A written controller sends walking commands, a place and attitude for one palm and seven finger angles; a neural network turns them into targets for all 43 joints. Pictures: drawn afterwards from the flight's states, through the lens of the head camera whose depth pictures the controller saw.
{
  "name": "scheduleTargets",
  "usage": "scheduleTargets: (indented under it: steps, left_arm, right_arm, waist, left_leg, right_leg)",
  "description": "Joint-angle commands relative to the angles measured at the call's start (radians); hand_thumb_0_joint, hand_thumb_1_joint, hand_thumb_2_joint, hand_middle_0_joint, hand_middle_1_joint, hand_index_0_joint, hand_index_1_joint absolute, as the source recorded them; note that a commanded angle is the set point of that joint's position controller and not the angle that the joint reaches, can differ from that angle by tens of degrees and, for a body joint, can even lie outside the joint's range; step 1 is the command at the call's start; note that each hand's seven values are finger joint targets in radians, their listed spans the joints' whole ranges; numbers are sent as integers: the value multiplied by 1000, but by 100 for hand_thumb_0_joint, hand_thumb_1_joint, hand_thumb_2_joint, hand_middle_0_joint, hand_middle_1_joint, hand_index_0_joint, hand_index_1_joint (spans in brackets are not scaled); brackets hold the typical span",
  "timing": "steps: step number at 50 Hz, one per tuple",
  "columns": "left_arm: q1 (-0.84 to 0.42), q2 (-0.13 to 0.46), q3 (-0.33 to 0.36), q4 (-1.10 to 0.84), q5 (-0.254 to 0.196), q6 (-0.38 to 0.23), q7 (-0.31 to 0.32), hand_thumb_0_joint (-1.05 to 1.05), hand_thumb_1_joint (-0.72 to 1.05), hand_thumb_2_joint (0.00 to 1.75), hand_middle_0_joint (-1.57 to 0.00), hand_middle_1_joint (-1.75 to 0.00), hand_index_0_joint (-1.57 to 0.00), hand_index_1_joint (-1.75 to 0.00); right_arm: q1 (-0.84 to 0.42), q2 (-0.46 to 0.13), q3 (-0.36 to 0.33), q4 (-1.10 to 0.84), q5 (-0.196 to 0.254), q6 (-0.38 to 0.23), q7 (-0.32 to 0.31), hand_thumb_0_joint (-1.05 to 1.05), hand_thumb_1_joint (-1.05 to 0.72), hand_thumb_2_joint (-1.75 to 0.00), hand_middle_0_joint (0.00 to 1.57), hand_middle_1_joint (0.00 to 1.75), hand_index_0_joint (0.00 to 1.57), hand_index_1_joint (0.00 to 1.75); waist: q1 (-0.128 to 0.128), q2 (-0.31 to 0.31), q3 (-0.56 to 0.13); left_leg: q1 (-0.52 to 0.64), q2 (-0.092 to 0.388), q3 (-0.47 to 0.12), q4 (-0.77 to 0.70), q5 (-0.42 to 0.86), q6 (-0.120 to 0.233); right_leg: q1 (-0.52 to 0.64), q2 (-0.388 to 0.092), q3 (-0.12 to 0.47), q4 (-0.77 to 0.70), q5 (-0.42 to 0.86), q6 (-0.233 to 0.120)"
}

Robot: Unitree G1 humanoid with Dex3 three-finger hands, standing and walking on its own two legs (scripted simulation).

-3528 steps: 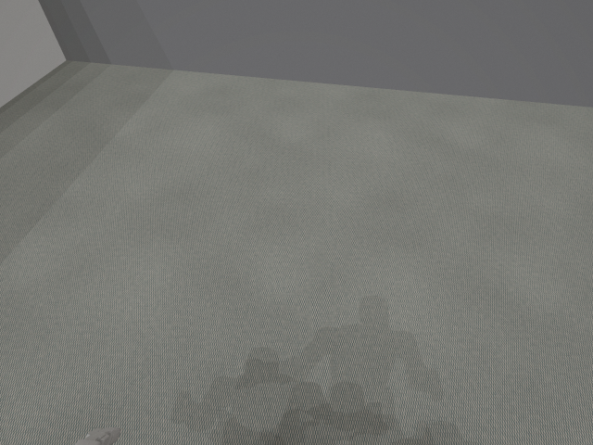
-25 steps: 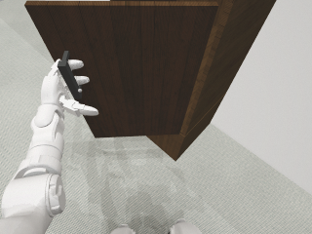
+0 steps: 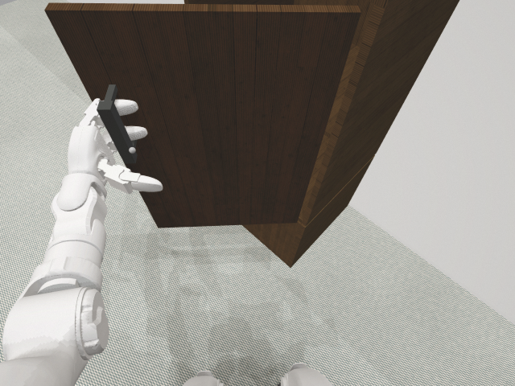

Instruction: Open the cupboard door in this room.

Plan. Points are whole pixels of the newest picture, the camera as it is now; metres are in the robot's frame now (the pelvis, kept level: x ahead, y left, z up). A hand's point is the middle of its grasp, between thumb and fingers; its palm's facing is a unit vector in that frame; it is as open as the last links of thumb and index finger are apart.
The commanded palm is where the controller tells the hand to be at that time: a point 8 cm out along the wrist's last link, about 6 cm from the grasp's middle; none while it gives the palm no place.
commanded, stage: close the thumb around the handle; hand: left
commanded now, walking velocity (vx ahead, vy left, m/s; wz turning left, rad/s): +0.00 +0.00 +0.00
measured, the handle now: (121, 126) +0.51 +0.21 +0.09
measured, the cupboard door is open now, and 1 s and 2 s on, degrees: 47 49 89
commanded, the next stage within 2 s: pull the door open along its arc in 0.68 s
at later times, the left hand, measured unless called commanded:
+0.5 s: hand (132, 150) +0.46 +0.19 +0.08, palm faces +0.03 -1.00 +0.01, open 7.2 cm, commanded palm +0.43 +0.24 +0.09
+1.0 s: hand (134, 154) +0.45 +0.18 +0.08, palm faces +0.02 -1.00 +0.00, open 5.3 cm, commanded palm +0.40 +0.23 +0.09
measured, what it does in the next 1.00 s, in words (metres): stands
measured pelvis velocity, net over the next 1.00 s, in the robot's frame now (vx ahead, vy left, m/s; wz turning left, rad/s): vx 0.01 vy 0.00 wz -0.01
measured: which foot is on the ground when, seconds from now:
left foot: down 0.00-1.00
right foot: down 0.00-1.00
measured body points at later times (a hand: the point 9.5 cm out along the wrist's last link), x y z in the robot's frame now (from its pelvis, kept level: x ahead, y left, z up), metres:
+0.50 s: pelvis +0.00 +0.00 +0.00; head +0.08 +0.01 +0.44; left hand +0.45 +0.24 +0.09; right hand +0.05 -0.26 -0.12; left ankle -0.01 +0.11 -0.69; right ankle +0.02 -0.11 -0.69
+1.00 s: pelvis +0.01 +0.00 +0.00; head +0.08 +0.00 +0.45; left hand +0.44 +0.24 +0.09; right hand +0.05 -0.26 -0.12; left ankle -0.01 +0.11 -0.69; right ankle +0.02 -0.11 -0.69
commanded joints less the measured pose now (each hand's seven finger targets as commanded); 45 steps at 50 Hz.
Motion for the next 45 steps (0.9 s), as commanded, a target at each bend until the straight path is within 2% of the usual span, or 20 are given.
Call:
scheduleTargets:
  steps: [1, 3, 8, 9, 12, 18, 19, 21, 24, 27, 28, 29, 32, 33, 35, 36, 39, 40, 43, 45]
  left_arm:
    - [-410, 206, 8, -252, -17, -74, -5, 0, -39, 35, -31, -121, -31, -121]
    - [-387, 222, 24, -221, -23, -66, -5, 0, -28, 40, -32, -122, -32, -122]
    - [-414, 225, 23, -250, -19, -63, 8, 0, 0, 52, -34, -125, -34, -125]
    - [-398, 213, 17, -230, -18, -60, 9, 0, 6, 54, -34, -126, -34, -126]
    - [-428, 226, 21, -214, -16, -63, 6, 0, 23, 61, -35, -128, -35, -128]
    - [-440, 208, 5, -227, -13, -74, 7, 0, 56, 76, -38, -131, -38, -131]
    - [-458, 182, -17, -223, -15, -73, 6, 0, 62, 78, -38, -132, -38, -132]
    - [-421, 228, 31, -180, -17, -64, 12, 0, 73, 83, -39, -133, -39, -133]
    - [-473, 207, -2, -206, -7, -71, 8, 0, 90, 90, -40, -135, -40, -135]
    - [-488, 225, 18, -200, -10, -78, 13, 0, 90, 90, -40, -135, -40, -135]
    - [-486, 251, 38, -222, -7, -85, 15, 0, 90, 90, -40, -135, -40, -135]
    - [-466, 209, 5, -226, -9, -84, 12, 0, 90, 90, -40, -135, -40, -135]
    - [-462, 208, 4, -202, -8, -74, 15, 0, 90, 90, -40, -135, -40, -135]
    - [-453, 218, 17, -214, -7, -75, 18, 0, 90, 90, -40, -135, -40, -135]
    - [-462, 175, -17, -229, -11, -72, 17, 0, 90, 90, -40, -135, -40, -135]
    - [-437, 206, 11, -215, -11, -69, 19, 0, 90, 90, -40, -135, -40, -135]
    - [-428, 194, 3, -221, -11, -70, 21, 0, 90, 90, -40, -135, -40, -135]
    - [-447, 227, 22, -215, -8, -70, 21, 0, 90, 90, -40, -135, -40, -135]
    - [-374, 221, 24, -264, -10, -76, 13, 0, 90, 90, -40, -135, -40, -135]
    - [-304, 181, 5, -288, -27, -68, 7, 0, 90, 90, -40, -135, -40, -135]
  right_arm:
    - [94, -149, -57, -80, -4, -32, -12, 0, -90, -90, 20, 30, 20, 30]
    - [97, -156, -59, -75, -1, -30, -13, 0, -90, -90, 20, 30, 20, 30]
    - [94, -155, -58, -77, -4, -29, -12, 0, -90, -90, 20, 30, 20, 30]
    - [96, -154, -59, -75, -3, -28, -12, 0, -90, -90, 20, 30, 20, 30]
    - [97, -157, -56, -75, -4, -29, -15, 0, -90, -90, 20, 30, 20, 30]
    - [97, -155, -55, -73, -5, -33, -13, 0, -90, -90, 20, 30, 20, 30]
    - [99, -154, -55, -68, -5, -34, -11, 0, -90, -90, 20, 30, 20, 30]
    - [104, -162, -57, -66, -7, -32, -13, 0, -90, -90, 20, 30, 20, 30]
    - [101, -158, -54, -68, -6, -34, -13, 0, -90, -90, 20, 30, 20, 30]
    - [113, -161, -57, -62, -11, -35, -15, 0, -90, -90, 20, 30, 20, 30]
    - [112, -163, -60, -63, -10, -35, -15, 0, -90, -90, 20, 30, 20, 30]
    - [109, -158, -58, -67, -9, -36, -12, 0, -90, -90, 20, 30, 20, 30]
    - [118, -160, -57, -60, -10, -33, -11, 0, -90, -90, 20, 30, 20, 30]
    - [117, -162, -61, -61, -10, -32, -9, 0, -90, -90, 20, 30, 20, 30]
    - [111, -157, -61, -64, -8, -33, -6, 0, -90, -90, 20, 30, 20, 30]
    - [116, -163, -63, -62, -8, -32, -8, 0, -90, -90, 20, 30, 20, 30]
    - [113, -159, -62, -64, -8, -30, -7, 0, -90, -90, 20, 30, 20, 30]
    - [116, -163, -61, -58, -9, -28, -9, 0, -90, -90, 20, 30, 20, 30]
    - [109, -158, -62, -79, -7, -28, -5, 0, -90, -90, 20, 30, 20, 30]
    - [96, -152, -62, -91, -4, -28, -1, 0, -90, -90, 20, 30, 20, 30]
  waist:
    - [-1, 60, -418]
    - [-4, 16, -384]
    - [-4, 56, -401]
    - [-6, 19, -388]
    - [-14, 10, -363]
    - [-9, 74, -401]
    - [-21, 52, -387]
    - [-9, 1, -377]
    - [-20, 43, -386]
    - [-21, 30, -392]
    - [-11, 49, -426]
    - [-11, 70, -438]
    - [-18, 51, -392]
    - [-10, 44, -414]
    - [-21, 47, -408]
    - [-11, 26, -411]
    - [-9, 43, -404]
    - [-16, 27, -396]
    - [12, 66, -447]
    - [18, 38, -422]
  left_leg:
    - [211, -17, -16, -91, 344, 8]
    - [190, -13, -19, -89, 339, 11]
    - [205, -16, -18, -92, 336, 9]
    - [192, -15, -19, -93, 327, 9]
    - [168, -16, -19, -93, 298, 13]
    - [226, -12, -32, -90, 335, 3]
    - [224, -10, -34, -90, 332, 4]
    - [179, -12, -29, -94, 296, 7]
    - [190, -14, -28, -93, 292, 8]
    - [201, -12, -37, -87, 312, 7]
    - [217, -10, -35, -86, 328, 4]
    - [235, -13, -34, -85, 352, 3]
    - [220, -9, -39, -85, 362, 2]
    - [227, -7, -37, -86, 360, 2]
    - [232, -9, -32, -88, 346, 4]
    - [223, -8, -35, -89, 345, 3]
    - [225, -10, -32, -88, 357, 4]
    - [203, -10, -29, -86, 346, 6]
    - [239, -12, -29, -87, 400, 3]
    - [228, -11, -22, -96, 402, 4]
  right_leg:
    - [236, 14, 25, -71, 349, -9]
    - [222, 16, 22, -75, 344, -7]
    - [221, 14, 23, -75, 337, -9]
    - [223, 15, 20, -77, 332, -6]
    - [218, 16, 24, -80, 311, -8]
    - [181, 17, 15, -68, 305, -11]
    - [171, 18, 11, -69, 302, -10]
    - [196, 18, 16, -75, 287, -8]
    - [181, 15, 17, -72, 282, -8]
    - [174, 19, 13, -68, 284, -10]
    - [185, 18, 16, -64, 297, -9]
    - [187, 18, 16, -62, 313, -11]
    - [165, 20, 7, -61, 314, -11]
    - [172, 20, 8, -61, 312, -9]
    - [172, 20, 10, -71, 309, -8]
    - [182, 20, 9, -70, 309, -10]
    - [184, 21, 11, -70, 320, -10]
    - [196, 18, 16, -71, 327, -7]
    - [223, 19, 15, -61, 362, -14]
    - [240, 21, 12, -69, 373, -12]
